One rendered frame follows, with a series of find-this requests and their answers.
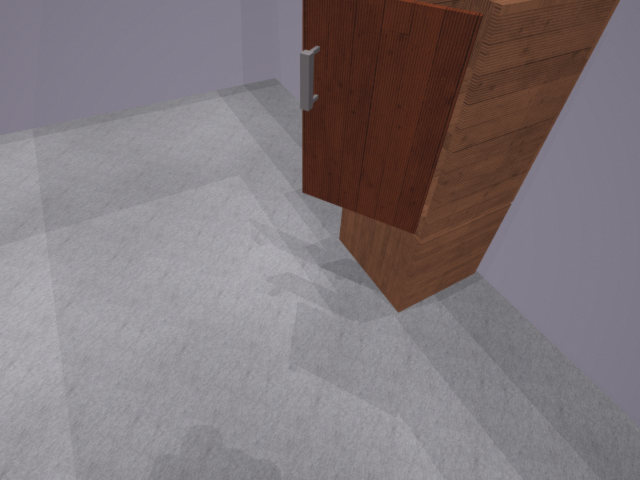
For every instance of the handle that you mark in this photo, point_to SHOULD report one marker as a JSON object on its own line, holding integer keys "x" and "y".
{"x": 307, "y": 78}

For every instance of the cupboard door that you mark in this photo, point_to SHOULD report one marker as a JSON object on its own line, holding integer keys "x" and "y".
{"x": 388, "y": 75}

